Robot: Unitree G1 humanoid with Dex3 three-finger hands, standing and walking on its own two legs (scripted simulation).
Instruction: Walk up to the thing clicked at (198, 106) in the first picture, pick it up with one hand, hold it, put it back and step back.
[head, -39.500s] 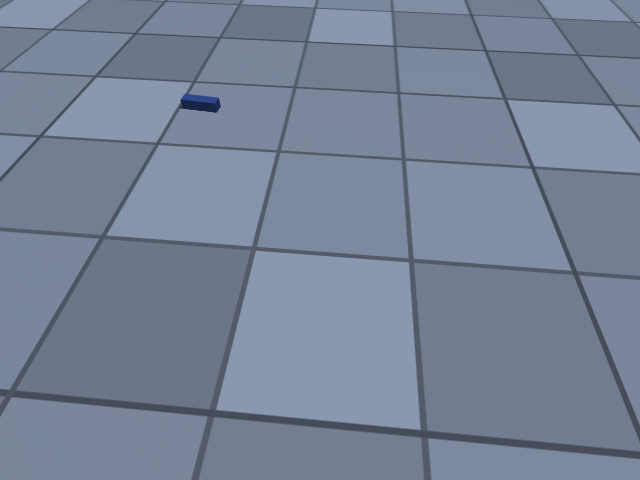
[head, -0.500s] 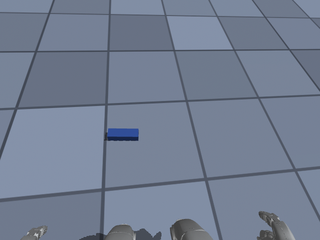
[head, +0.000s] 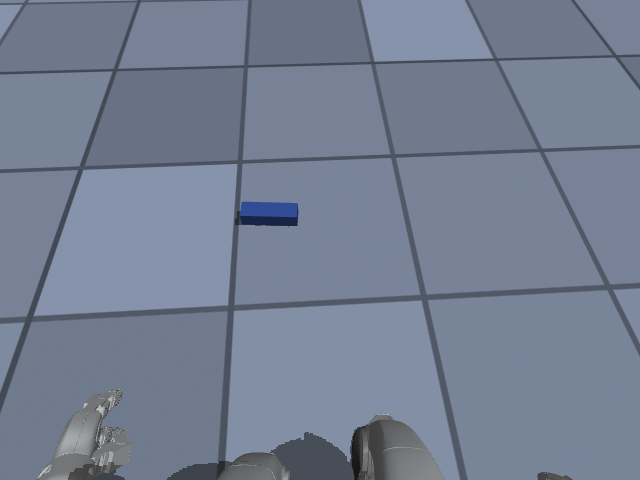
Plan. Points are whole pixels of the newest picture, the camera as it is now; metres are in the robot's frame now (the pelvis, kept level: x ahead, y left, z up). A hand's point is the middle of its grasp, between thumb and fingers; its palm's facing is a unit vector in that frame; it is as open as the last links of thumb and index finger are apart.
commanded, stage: step back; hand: left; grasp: from above
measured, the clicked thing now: (269, 213) +0.95 +0.18 -0.72
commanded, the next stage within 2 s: stand in 1.30 s
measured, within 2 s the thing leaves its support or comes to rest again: neither
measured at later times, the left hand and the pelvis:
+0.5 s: hand out of the picture -0.10 +0.24 -0.12, palm faces -0.03 -0.91 -0.42, open 7.4 cm; pelvis -0.13 -0.03 +0.02, yaw -4 degrees
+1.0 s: hand out of the picture -0.01 +0.24 -0.13, palm faces -0.01 -0.92 -0.39, open 7.4 cm; pelvis -0.11 -0.03 +0.01, yaw +0 degrees
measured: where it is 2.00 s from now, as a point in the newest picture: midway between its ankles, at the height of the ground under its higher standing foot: outside the picture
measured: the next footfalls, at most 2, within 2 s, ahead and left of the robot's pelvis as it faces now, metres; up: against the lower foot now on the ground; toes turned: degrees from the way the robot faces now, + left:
right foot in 0.32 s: -0.11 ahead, -0.15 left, +0.00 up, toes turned -2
left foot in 0.62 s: -0.06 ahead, +0.11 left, +0.00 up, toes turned +0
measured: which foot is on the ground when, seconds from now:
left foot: down 0.00-0.34, up 0.36-0.60, down 0.62-1.00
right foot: down 0.00-0.02, up 0.04-0.30, down 0.32-0.66, up 0.68-0.90, down 0.92-1.00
